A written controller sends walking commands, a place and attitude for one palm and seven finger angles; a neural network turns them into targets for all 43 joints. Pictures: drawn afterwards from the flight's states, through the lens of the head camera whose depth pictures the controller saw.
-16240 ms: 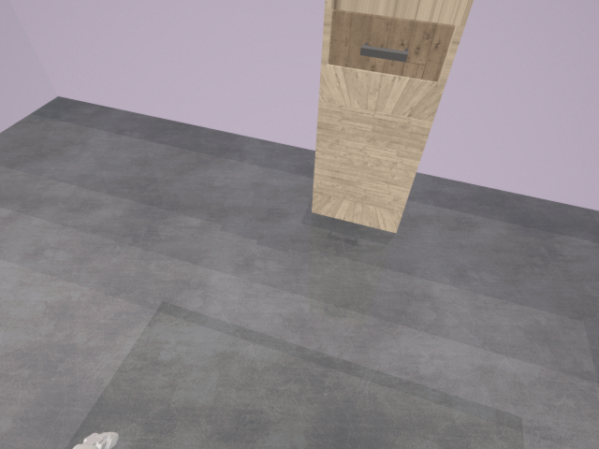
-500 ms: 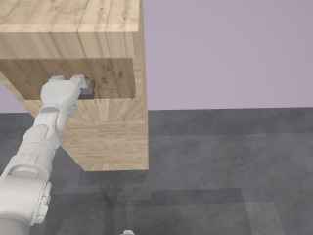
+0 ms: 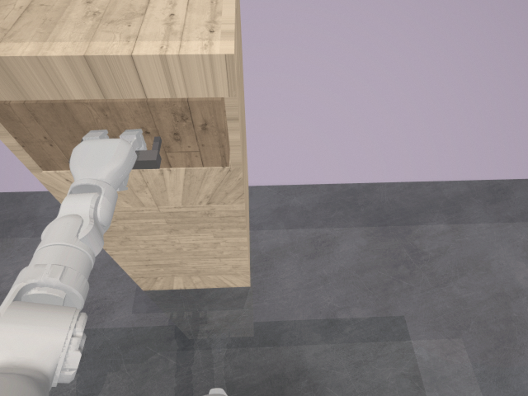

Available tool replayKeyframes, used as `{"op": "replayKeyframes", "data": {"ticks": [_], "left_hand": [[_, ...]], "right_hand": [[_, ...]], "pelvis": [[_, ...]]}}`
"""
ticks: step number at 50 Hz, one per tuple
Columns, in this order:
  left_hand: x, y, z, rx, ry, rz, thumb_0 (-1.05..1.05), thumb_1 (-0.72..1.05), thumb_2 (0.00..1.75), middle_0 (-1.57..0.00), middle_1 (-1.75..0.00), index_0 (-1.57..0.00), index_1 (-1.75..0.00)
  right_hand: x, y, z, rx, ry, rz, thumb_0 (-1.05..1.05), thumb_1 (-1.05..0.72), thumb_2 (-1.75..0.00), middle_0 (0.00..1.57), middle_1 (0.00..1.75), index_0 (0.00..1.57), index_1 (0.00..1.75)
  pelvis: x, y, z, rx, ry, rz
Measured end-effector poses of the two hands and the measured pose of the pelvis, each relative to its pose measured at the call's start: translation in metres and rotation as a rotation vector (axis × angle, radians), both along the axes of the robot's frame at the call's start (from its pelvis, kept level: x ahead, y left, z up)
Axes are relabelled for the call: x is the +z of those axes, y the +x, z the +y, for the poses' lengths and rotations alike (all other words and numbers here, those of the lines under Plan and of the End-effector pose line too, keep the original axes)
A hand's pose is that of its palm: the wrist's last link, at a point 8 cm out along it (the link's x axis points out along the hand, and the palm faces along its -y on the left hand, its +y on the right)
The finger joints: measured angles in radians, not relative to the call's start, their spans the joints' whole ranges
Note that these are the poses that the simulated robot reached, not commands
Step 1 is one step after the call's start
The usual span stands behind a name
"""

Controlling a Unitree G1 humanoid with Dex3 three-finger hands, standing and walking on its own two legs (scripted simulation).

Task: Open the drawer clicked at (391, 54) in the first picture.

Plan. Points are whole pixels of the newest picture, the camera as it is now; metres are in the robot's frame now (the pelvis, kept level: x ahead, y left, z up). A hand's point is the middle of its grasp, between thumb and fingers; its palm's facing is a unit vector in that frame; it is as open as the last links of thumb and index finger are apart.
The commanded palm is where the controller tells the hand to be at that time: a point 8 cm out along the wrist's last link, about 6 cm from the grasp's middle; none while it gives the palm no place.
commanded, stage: pull the drawer open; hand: left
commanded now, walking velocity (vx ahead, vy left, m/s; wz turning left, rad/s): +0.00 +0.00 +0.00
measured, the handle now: (119, 151) +0.50 +0.23 +0.06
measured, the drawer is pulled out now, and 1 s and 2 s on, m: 0.00 0.13 0.23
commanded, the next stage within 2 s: none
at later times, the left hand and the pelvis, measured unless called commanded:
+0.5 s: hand (112, 211) +0.40 +0.23 +0.04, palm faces +0.00 -0.06 -1.00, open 5.4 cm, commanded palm +0.36 +0.23 +0.10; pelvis +0.02 +0.01 +0.01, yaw +0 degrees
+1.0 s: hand (101, 252) +0.33 +0.23 +0.04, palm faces -0.01 -0.06 -1.00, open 5.4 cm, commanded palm +0.29 +0.24 +0.10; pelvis +0.01 -0.01 +0.01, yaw +0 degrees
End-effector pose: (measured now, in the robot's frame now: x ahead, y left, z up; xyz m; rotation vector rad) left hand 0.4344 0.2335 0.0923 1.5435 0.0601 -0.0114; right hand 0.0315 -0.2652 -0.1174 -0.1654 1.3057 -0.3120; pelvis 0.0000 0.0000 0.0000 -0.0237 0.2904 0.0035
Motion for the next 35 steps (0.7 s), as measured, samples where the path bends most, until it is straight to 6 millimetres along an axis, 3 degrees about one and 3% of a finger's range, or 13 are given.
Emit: {"op": "replayKeyframes", "data": {"ticks": [10, 27, 35], "left_hand": [[-0.002, -0.016, 0.001, -0.016, -0.024, -0.036, 0.01, 0.76, 0.81, -0.33, -1.35, -0.42, -1.35], [-0.002, -0.066, 0.000, -0.002, -0.035, -0.044, 0.02, 0.75, 0.82, -0.32, -1.35, -0.42, -1.35], [-0.002, -0.092, -0.001, 0.006, -0.030, -0.043, 0.01, 0.74, 0.82, -0.32, -1.35, -0.42, -1.35]], "right_hand": [[0.001, 0.012, 0.006, -0.011, 0.020, -0.017, 0.00, -0.91, -0.90, 0.20, 0.30, 0.20, 0.30], [0.017, 0.103, 0.015, 0.094, 0.039, -0.237, 0.00, -0.91, -0.90, 0.20, 0.30, 0.20, 0.30], [0.020, 0.128, 0.020, 0.155, 0.047, -0.292, 0.00, -0.91, -0.90, 0.20, 0.30, 0.20, 0.30]], "pelvis": [[0.003, 0.009, 0.006, -0.019, 0.002, -0.015], [0.008, 0.019, 0.006, -0.007, 0.007, -0.063], [0.008, 0.016, 0.001, 0.006, 0.012, -0.088]]}}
